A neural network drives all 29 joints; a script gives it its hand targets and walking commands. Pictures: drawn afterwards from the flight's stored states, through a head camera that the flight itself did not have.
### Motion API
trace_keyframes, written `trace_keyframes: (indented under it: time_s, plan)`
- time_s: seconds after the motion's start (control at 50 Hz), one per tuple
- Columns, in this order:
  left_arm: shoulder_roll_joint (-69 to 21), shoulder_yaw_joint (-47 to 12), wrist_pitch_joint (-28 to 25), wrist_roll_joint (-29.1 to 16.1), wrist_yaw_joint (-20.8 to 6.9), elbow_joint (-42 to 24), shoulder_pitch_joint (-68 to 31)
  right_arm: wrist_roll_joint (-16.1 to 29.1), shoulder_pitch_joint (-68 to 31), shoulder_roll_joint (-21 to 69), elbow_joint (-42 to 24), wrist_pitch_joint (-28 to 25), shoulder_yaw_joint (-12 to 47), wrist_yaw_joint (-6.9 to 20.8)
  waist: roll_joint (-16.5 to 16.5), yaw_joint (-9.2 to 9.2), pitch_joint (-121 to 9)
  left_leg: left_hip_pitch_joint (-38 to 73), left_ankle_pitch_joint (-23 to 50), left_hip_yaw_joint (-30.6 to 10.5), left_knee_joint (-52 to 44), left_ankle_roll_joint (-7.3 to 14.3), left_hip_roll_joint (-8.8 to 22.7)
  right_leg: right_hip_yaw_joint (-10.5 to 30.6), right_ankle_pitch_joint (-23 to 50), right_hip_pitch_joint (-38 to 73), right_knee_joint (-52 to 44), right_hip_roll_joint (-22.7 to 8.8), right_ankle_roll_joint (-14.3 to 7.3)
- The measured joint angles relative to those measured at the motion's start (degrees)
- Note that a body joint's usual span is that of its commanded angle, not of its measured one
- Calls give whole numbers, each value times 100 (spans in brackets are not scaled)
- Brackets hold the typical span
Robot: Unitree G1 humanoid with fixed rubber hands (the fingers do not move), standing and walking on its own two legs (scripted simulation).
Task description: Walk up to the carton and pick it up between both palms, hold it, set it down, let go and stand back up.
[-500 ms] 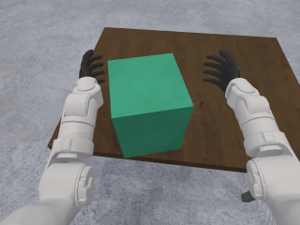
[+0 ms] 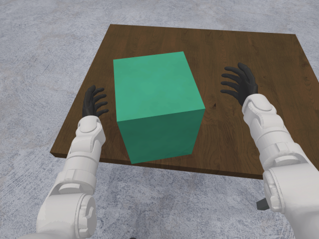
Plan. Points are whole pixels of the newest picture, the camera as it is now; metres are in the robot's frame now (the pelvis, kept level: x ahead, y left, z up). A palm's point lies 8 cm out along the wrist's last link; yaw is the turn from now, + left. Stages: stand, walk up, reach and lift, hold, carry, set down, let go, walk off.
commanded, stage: reach and lift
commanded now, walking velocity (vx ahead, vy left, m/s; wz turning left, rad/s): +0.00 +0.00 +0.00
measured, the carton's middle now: (155, 111) +0.46 +0.06 -0.01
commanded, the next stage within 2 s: none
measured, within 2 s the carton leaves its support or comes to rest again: neither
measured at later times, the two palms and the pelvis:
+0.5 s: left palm (105, 118) +0.43 +0.21 -0.02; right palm (232, 95) +0.51 -0.17 +0.03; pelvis +0.03 -0.01 -0.01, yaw +1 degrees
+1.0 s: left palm (116, 133) +0.39 +0.17 -0.03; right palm (212, 108) +0.48 -0.11 +0.00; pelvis +0.02 +0.00 -0.01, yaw +0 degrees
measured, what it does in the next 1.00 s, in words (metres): stands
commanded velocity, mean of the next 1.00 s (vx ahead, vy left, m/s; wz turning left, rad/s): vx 0.00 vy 0.00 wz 0.00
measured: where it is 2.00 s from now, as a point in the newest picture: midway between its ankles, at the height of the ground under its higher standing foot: outside the picture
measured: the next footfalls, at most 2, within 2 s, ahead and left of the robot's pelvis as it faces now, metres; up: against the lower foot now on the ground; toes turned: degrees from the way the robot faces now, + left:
none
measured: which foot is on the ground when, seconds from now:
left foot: down 0.00-1.00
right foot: down 0.00-1.00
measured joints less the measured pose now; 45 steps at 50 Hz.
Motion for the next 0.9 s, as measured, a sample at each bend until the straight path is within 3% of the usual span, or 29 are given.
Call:
trace_keyframes:
  time_s: [0.06,0.14,0.28,0.48,0.6,0.62,0.64,0.68,0.76,0.9]
  plan:
    - [-1,-189,-590,-2,-1,587,-171,-1,-3,0,121,-274,1,137,-6,23,-268,-400,84,0,0,0,0,0,83,-402,1,0,0]
    - [0,-434,-992,-38,10,1269,-538,-1,-22,23,617,-337,2,234,-38,39,-482,-788,143,0,1,0,-3,0,116,-810,41,-2,0]
    - [2,-446,-1597,-209,75,1703,-900,0,-27,57,868,-628,-2,167,-74,56,-692,-1427,147,0,22,0,-10,0,61,-1502,173,-7,0]
    - [-20,248,-2243,-211,-400,1717,-519,-116,-26,141,197,-1670,48,-85,-75,63,-864,-1859,124,0,21,6,-14,0,24,-1929,174,-14,58]
    - [-526,330,-2461,88,-677,1480,-101,-1061,-22,680,621,-1863,60,163,-71,64,-895,-1862,96,1,15,8,-31,0,39,-1932,174,-33,92]
    - [-687,339,-2510,120,-649,1422,-72,-1220,-23,883,715,-1905,50,153,-64,64,-895,-1862,80,0,15,8,-35,0,33,-1932,174,-37,92]
    - [-818,426,-2558,123,-506,1353,-22,-1241,-23,1020,807,-1974,-8,-144,-44,64,-895,-1863,60,0,15,8,-36,-1,29,-1932,174,-39,92]
    - [-922,467,-2621,197,-336,1157,132,-1374,8,1064,839,-2158,-54,-431,20,63,-895,-1862,22,0,15,8,-37,-3,39,-1934,175,-41,92]
    - [-933,357,-2569,472,-219,860,369,-1833,44,1065,845,-2366,-103,-523,188,63,-897,-1862,18,0,15,8,-12,-6,163,-1947,170,-17,92]
    - [-1036,383,-2484,594,-144,761,431,-1906,44,1069,846,-2356,-105,-621,185,62,-900,-1862,26,0,15,20,2,-5,137,-1861,11,-3,85]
